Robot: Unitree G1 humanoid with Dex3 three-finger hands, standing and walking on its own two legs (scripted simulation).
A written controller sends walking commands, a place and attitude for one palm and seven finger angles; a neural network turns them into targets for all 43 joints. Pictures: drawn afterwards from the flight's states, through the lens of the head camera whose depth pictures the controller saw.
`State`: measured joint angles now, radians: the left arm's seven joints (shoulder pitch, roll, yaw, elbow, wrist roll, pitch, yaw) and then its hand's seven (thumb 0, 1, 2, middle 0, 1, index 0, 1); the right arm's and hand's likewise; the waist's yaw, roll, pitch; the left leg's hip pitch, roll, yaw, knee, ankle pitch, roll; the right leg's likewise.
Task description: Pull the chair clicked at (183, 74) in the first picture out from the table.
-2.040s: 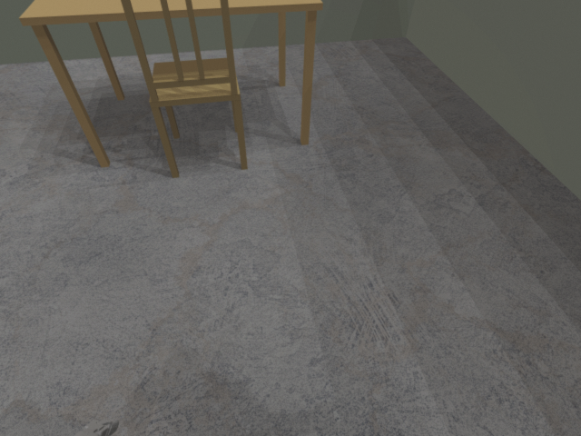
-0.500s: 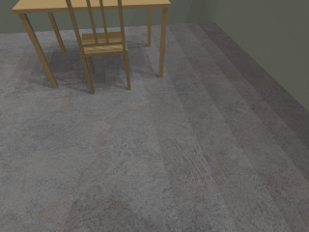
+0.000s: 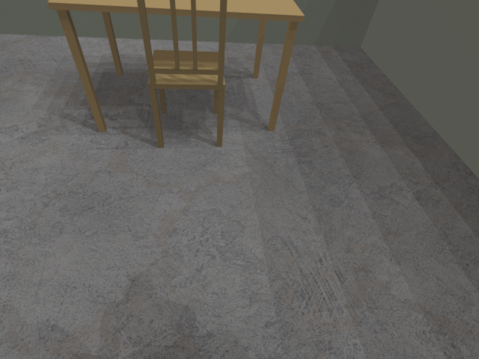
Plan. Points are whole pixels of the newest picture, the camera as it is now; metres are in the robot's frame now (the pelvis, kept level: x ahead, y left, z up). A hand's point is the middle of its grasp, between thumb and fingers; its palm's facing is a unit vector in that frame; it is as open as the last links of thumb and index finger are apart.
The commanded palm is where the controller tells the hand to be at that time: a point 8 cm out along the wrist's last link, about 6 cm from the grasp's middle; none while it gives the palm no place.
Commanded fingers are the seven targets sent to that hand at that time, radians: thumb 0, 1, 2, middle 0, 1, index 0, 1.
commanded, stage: walk to a spot facing it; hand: left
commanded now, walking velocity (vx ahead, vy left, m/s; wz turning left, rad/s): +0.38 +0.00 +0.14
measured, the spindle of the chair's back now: (174, 33) +1.42 +0.34 -0.08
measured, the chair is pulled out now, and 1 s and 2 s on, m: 0.00 0.00 0.00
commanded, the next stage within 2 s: take the last steps up to it in 1.24 s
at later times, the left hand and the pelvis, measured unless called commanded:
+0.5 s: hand (175, 276) +0.32 +0.15 -0.17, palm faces +0.10 -0.98 -0.18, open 7.4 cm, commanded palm none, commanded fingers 0.00 0.90 0.90 -0.20 -0.30 -0.20 -0.30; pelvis +0.24 -0.04 -0.01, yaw +5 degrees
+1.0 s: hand (154, 255) +0.38 +0.21 -0.18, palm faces +0.23 -0.96 -0.13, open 7.4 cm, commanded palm none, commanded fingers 0.00 0.90 0.90 -0.20 -0.30 -0.20 -0.30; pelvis +0.46 +0.06 +0.00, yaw +7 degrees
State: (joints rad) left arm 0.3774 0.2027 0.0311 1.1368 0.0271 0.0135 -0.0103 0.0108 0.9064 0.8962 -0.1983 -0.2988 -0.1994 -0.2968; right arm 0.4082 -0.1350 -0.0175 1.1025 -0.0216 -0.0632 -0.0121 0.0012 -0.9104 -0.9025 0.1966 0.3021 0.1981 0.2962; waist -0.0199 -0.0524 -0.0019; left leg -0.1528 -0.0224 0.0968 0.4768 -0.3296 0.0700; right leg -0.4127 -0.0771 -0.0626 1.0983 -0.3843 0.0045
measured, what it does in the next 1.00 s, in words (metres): walks ahead: right foot, then left foot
